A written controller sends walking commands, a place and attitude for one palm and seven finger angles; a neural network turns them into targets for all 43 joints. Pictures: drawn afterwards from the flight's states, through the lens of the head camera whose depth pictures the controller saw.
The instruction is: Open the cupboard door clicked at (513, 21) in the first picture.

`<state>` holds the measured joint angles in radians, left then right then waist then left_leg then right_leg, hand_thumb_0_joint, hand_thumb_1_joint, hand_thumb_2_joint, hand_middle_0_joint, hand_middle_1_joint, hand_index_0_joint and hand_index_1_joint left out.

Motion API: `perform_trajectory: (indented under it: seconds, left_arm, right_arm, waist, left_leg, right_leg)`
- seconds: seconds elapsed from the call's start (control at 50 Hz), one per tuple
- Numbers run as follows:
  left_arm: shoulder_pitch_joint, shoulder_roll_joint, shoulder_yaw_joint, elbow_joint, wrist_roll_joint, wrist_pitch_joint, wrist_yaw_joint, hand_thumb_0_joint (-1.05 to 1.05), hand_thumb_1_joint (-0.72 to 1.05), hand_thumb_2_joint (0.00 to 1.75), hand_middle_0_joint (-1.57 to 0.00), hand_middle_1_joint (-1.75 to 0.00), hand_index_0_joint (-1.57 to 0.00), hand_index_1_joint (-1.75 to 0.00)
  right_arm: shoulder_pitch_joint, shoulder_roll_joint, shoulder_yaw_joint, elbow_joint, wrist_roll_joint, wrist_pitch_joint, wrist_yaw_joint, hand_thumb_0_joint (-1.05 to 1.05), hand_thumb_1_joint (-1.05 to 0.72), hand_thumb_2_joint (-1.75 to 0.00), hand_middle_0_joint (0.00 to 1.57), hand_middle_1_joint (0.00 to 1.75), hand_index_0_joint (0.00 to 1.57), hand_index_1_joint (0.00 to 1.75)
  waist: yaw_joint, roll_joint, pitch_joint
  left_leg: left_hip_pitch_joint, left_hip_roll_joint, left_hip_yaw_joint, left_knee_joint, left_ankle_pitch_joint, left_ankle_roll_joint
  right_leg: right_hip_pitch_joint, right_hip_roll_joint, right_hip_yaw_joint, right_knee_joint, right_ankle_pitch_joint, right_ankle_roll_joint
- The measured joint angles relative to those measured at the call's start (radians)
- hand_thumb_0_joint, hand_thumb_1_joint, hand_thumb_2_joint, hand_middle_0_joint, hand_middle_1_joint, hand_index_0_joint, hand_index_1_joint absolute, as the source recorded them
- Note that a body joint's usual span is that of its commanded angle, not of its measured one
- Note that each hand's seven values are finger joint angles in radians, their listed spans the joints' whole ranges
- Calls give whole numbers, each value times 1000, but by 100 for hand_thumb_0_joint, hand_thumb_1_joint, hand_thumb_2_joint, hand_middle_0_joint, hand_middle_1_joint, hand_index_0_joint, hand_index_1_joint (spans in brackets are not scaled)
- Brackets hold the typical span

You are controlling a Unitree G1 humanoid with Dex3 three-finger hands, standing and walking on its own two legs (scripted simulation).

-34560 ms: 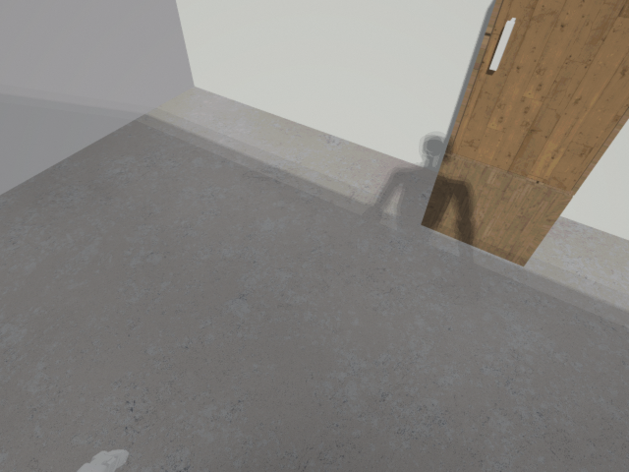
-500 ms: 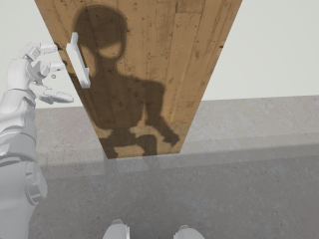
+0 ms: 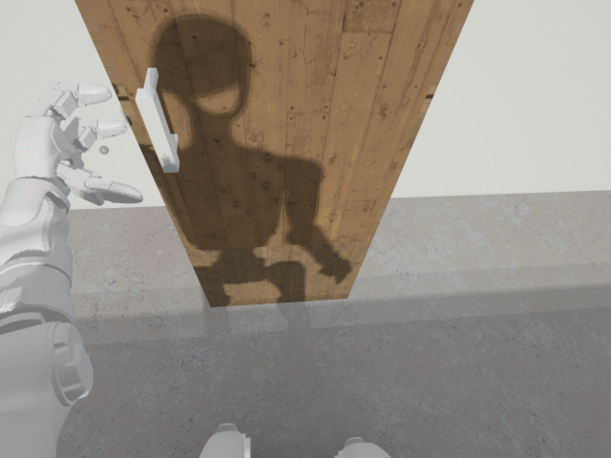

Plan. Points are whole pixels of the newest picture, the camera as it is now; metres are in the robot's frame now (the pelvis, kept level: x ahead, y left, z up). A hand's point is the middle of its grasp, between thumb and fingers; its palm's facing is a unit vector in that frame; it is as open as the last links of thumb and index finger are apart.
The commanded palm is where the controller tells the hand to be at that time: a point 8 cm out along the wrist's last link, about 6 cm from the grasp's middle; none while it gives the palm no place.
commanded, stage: slide the fingers in behind the handle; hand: left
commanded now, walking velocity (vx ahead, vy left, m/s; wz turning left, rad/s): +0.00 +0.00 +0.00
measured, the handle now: (162, 123) +0.53 +0.18 +0.11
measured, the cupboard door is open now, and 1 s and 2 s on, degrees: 0 0 0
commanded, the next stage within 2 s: close the thumb around the handle in 1.68 s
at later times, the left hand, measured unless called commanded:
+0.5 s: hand (136, 149) +0.48 +0.20 +0.11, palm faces +0.04 -1.00 +0.01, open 14.0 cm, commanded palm +0.46 +0.25 +0.11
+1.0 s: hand (159, 149) +0.48 +0.17 +0.11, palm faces +0.04 -1.00 +0.00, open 14.0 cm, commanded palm +0.45 +0.22 +0.11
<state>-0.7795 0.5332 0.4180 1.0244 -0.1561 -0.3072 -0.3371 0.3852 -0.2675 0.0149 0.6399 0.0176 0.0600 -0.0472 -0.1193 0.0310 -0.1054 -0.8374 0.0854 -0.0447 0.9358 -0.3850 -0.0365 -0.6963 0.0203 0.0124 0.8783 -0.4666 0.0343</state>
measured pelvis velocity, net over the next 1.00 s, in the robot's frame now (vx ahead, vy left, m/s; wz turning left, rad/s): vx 0.00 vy -0.01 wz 0.00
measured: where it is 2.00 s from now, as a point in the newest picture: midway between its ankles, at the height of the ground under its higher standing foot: outside the picture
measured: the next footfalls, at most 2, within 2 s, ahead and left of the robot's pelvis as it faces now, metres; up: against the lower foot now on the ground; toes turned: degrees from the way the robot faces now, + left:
none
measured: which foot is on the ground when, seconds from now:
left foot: down 0.00-1.00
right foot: down 0.00-1.00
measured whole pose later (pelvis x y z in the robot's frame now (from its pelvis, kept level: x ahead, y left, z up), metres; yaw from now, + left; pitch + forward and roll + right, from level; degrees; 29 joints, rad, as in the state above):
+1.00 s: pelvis +0.00 -0.01 +0.00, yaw +0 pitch +16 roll -2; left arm -0.79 0.40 0.35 1.02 -0.12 -0.30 -0.18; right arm 0.38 -0.25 0.01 0.64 0.00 0.05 -0.02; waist -0.13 0.04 -0.11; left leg -0.82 0.08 -0.04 0.93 -0.38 -0.04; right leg -0.69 0.02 0.02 0.89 -0.47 0.03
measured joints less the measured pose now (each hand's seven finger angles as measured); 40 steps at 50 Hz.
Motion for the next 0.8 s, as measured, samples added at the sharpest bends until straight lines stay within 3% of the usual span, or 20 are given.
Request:
perform_trajectory:
  seconds: [0.06, 0.16, 0.3, 0.46, 0.8]
  left_arm:
    - [-7, -18, -7, 17, -8, 12, -5, -1, -50, 30, -29, -120, -30, -120]
    - [-30, -9, -7, 64, 21, 47, 21, -1, -50, 30, -30, -120, -30, -120]
    - [-39, -27, -18, 34, 17, -1, 42, -1, -50, 30, -29, -120, -30, -120]
    - [-61, -43, -24, 57, 30, 34, 67, -1, -50, 30, -30, -120, -30, -120]
    - [-43, -102, -51, 24, 32, 18, 120, -1, -50, 30, -29, -120, -30, -120]
  right_arm:
    - [-4, 0, 2, 9, 3, 4, 0, 0, -91, -90, 21, 30, 20, 30]
    - [-19, 2, 8, -6, -1, 1, -1, 0, -91, -90, 21, 30, 20, 30]
    - [-23, 9, 6, -3, -4, -10, 3, 0, -91, -90, 21, 30, 20, 30]
    - [-10, 11, 7, 4, -8, -9, 7, 0, -91, -90, 21, 30, 20, 30]
    - [5, 13, -5, 15, -12, -11, 18, 0, -91, -90, 21, 30, 20, 30]
  waist:
    - [2, -2, -7]
    - [-12, -3, -4]
    - [-10, -4, 7]
    - [-19, 3, 1]
    - [-15, 5, -4]
  left_leg:
    - [10, -2, -2, -3, -1, 1]
    - [4, -5, -4, -1, 3, 0]
    - [-10, -3, -5, 7, 5, -2]
    - [-16, -3, -1, 6, 5, -1]
    - [1, -2, 2, -2, 5, -4]
  right_leg:
    - [11, -2, -2, -2, -2, 0]
    - [4, -4, -5, 4, -2, 0]
    - [-11, -2, -4, 15, -2, -1]
    - [-21, -2, 0, 18, -2, -1]
    - [-8, -2, 3, 15, -4, -3]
